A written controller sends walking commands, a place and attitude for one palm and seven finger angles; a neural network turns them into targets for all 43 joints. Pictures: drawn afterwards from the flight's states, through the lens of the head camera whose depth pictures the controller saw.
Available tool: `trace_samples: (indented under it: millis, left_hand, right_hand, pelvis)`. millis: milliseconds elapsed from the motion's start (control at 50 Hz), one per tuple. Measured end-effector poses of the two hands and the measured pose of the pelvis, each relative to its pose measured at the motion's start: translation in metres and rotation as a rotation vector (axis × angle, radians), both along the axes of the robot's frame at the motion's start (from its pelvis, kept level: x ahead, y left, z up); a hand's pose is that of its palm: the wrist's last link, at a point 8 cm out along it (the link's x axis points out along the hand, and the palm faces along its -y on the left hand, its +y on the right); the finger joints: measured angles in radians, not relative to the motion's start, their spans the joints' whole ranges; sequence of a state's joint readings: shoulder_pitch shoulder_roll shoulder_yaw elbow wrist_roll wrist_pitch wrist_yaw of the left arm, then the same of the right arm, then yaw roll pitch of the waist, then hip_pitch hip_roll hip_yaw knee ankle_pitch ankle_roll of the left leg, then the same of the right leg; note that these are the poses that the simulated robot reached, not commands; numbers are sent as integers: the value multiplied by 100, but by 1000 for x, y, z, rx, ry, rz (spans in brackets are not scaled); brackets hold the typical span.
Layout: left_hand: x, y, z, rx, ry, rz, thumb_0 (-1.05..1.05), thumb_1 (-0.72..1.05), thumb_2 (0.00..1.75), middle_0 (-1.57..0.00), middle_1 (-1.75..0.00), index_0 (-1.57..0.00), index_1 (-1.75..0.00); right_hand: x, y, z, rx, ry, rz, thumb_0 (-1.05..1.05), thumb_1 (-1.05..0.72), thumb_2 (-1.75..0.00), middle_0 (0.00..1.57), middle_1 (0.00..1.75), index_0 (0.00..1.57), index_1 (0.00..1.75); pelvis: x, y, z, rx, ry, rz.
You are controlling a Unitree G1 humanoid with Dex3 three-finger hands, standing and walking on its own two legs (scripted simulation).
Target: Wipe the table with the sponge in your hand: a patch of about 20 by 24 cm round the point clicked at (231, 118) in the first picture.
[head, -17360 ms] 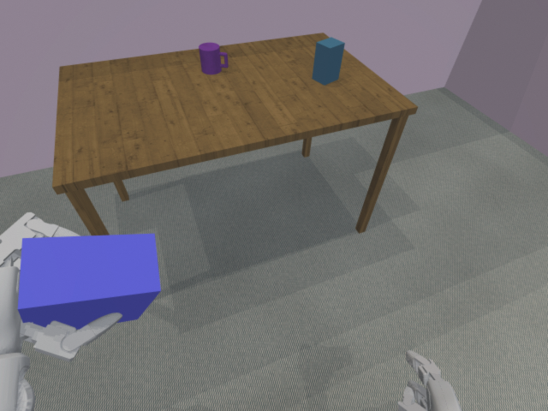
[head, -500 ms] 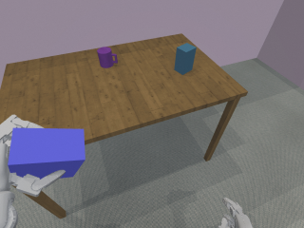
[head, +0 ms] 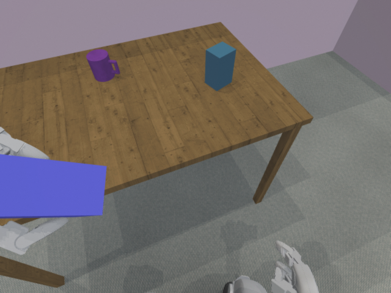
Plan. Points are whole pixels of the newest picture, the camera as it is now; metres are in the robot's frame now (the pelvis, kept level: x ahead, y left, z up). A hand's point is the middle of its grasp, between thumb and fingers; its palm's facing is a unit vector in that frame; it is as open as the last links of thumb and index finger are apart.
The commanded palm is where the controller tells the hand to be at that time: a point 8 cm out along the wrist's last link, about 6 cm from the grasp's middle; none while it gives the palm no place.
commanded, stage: shuffle to correct the standing spot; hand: left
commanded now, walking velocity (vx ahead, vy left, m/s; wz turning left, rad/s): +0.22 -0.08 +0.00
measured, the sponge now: (60, 193) +0.22 +0.21 +0.16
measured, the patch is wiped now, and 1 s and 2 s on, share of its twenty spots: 0.00 0.00 0.00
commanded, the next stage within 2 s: come to a stop and stand still in 0.98 s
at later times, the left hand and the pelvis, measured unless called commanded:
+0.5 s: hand (109, 122) +0.32 +0.16 +0.21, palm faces +0.46 -0.73 -0.50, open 10.7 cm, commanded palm +0.27 +0.19 +0.20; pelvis +0.12 -0.10 +0.00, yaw +2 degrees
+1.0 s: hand (140, 94) +0.40 +0.13 +0.19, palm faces +0.42 -0.77 -0.49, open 10.7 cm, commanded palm +0.34 +0.17 +0.20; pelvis +0.20 -0.12 +0.01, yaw +2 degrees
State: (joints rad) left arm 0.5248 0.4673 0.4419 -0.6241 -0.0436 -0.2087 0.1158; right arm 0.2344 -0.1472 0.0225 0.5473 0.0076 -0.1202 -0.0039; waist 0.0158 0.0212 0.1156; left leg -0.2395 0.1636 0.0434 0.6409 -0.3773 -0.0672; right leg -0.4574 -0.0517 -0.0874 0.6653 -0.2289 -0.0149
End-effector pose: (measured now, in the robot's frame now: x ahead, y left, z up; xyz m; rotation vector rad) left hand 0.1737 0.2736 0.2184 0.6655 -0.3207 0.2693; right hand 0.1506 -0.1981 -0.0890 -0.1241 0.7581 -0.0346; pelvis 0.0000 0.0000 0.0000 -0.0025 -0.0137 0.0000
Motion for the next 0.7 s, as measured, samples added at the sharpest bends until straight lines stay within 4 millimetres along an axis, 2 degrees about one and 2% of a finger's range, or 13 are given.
trace_samples:
  millis: [40, 100, 180, 240, 300, 380, 440, 480, 560, 640, 700]
  left_hand:
    - [5, -9, -6, 34, -1, 30, 0, -55, 100, -68, -134, -69, -132]
    - [18, -13, -20, -56, 14, 96, 0, -55, 100, -68, -134, -69, -132]
    - [38, -20, -38, -187, 56, 143, 0, -55, 100, -68, -134, -69, -132]
    - [53, -32, -42, -238, 33, 111, 0, -55, 100, -68, -134, -69, -132]
    - [68, -44, -35, -227, -49, 45, 0, -55, 100, -68, -134, -69, -132]
    - [88, -58, -12, -151, -112, 25, 0, -55, 100, -68, -134, -69, -132]
    - [99, -68, 5, -90, -112, 55, 0, -55, 100, -68, -134, -69, -132]
    - [103, -77, 8, -48, -93, 84, 0, -55, 100, -68, -134, -69, -132]
    - [115, -93, -7, -79, -24, 142, 0, -55, 100, -68, -134, -69, -132]
    - [127, -105, -30, -187, 75, 188, 0, -55, 100, -68, -134, -69, -132]
    - [137, -116, -38, -207, 137, 187, 0, -55, 100, -68, -134, -69, -132]
  right_hand:
    - [13, -16, -14, -3, 9, 8, 1, -90, -90, 21, 30, 20, 30]
    - [29, -39, -20, -42, 57, 16, 1, -90, -90, 21, 30, 20, 30]
    - [49, -65, 0, -102, 73, 13, 1, -90, -90, 21, 30, 20, 30]
    - [66, -81, 18, -160, 31, 7, 1, -90, -90, 20, 30, 20, 30]
    - [86, -94, 28, -201, -40, -22, 1, -90, -90, 20, 30, 20, 30]
    - [108, -100, 34, -162, -65, -37, 1, -90, -90, 20, 29, 20, 30]
    - [123, -103, 30, -102, -68, -21, 1, -90, -90, 20, 29, 20, 30]
    - [134, -107, 20, -59, -76, -13, 1, -90, -90, 20, 30, 20, 30]
    - [148, -119, -1, -25, -18, 11, 1, -90, -90, 20, 30, 20, 30]
    - [156, -133, 0, -38, 52, 37, 1, -90, -90, 21, 30, 20, 30]
    - [163, -143, 5, -59, 68, 41, 1, -90, -90, 21, 30, 20, 30]
  pelvis:
    - [11, -13, -11, -2, -8, 9]
    - [21, -24, -9, -2, -21, 18]
    - [37, -38, 3, 21, -9, 15]
    - [51, -45, 5, 21, -3, 24]
    - [67, -51, -3, 16, -12, 24]
    - [87, -68, 3, 23, -12, 42]
    - [103, -82, 7, 5, 5, 43]
    - [115, -92, 3, 5, 8, 35]
    - [131, -108, 0, 4, -8, 56]
    - [144, -120, 12, 34, 2, 56]
    - [152, -127, 18, 50, 13, 56]
